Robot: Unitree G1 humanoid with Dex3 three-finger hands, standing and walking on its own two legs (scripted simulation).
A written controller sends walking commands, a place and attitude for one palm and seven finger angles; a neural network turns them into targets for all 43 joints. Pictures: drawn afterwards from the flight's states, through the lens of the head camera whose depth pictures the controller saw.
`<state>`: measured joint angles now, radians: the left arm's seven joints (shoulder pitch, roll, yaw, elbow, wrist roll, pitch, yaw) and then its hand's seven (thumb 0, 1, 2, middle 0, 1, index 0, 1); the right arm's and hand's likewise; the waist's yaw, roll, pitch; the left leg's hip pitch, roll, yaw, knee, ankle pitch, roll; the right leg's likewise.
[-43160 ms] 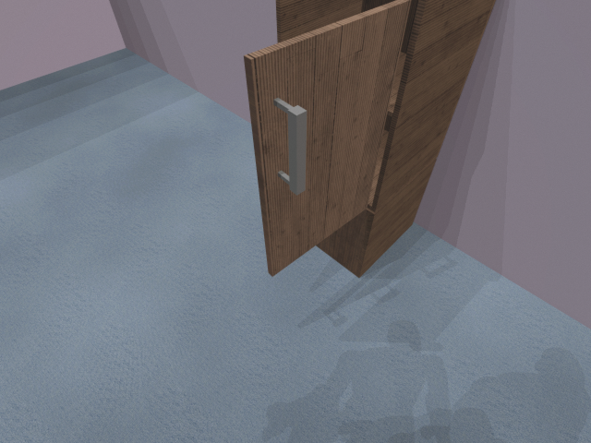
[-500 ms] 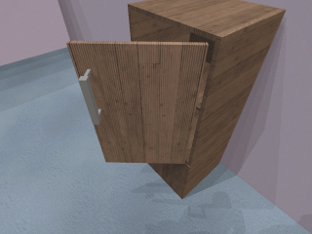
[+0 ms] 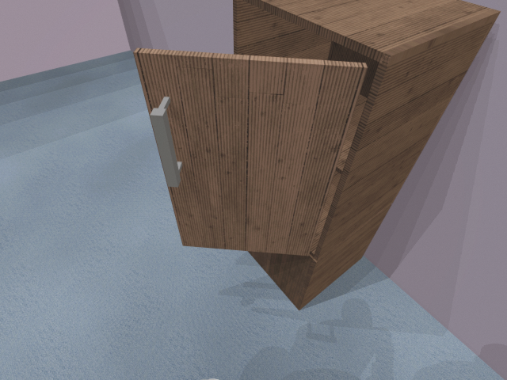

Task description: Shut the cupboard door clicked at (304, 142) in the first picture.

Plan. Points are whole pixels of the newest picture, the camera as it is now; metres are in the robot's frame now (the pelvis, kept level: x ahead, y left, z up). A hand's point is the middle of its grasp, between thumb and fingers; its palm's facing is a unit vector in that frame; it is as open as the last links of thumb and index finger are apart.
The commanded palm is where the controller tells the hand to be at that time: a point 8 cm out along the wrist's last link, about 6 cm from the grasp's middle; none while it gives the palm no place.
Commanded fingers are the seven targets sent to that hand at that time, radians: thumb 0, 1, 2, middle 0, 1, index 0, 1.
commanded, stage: look again from close up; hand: left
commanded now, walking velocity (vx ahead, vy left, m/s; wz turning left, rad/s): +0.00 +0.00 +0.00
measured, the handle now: (170, 144) +0.51 +0.21 +0.09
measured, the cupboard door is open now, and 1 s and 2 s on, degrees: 48 48 48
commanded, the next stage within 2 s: raise the hand and make a fist in 0.48 s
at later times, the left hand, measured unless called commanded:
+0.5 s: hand out of the picture +0.05 +0.20 -0.16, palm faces -0.01 -0.97 -0.22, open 7.4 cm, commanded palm none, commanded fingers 0.00 0.90 0.90 -0.20 -0.30 -0.20 -0.30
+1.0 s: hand (146, 365) +0.16 +0.18 -0.05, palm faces +0.08 -1.00 +0.00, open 6.2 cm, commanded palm +0.15 +0.23 -0.02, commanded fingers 0.00 0.90 0.90 -0.58 -0.72 -0.58 -0.72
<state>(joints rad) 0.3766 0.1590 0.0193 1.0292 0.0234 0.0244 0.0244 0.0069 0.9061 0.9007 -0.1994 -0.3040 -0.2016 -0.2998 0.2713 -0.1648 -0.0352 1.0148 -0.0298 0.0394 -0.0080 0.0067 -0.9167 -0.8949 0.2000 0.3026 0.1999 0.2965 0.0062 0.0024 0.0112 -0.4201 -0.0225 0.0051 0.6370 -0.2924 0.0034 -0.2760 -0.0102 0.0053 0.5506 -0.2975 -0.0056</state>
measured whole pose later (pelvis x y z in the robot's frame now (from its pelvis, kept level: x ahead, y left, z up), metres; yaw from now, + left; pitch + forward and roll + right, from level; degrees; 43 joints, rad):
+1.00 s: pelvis +0.03 -0.04 -0.07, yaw +2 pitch +11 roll +0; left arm 0.60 0.21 0.23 0.15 -0.34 -0.53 -0.45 0.01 0.90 0.90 -0.42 -0.54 -0.42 -0.53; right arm 0.15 -0.26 -0.08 0.54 0.01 -0.30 -0.02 0.01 -0.90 -0.90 0.20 0.30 0.20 0.30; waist 0.04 -0.04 -0.14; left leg -0.78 0.00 -0.04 1.07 -0.48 -0.02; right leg -0.73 0.01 -0.04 1.08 -0.55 -0.03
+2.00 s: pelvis +0.03 +0.00 -0.03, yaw +2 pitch +3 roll -2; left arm 0.35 0.29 0.15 -0.18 -0.28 -0.08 -0.25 0.02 0.90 0.90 -1.27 -1.47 -1.27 -1.47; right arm 0.26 -0.22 0.09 0.51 0.05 -0.26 -0.06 0.01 -0.90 -0.89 0.20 0.30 0.20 0.30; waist 0.03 0.04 -0.09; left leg -0.52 -0.02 -0.03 0.86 -0.39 0.04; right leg -0.42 0.00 -0.03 0.79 -0.42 0.02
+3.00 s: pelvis +0.03 -0.03 -0.02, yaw +1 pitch +2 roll +0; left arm 0.04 0.29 0.18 0.13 -0.30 -0.06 -0.29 0.02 0.90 0.90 -1.30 -1.50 -1.30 -1.50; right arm 0.27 -0.27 0.05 0.60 0.06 -0.23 -0.08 0.01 -0.90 -0.90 0.20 0.30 0.20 0.30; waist 0.00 0.06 -0.06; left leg -0.44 0.00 -0.03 0.74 -0.34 0.00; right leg -0.38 0.01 -0.02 0.73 -0.39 -0.01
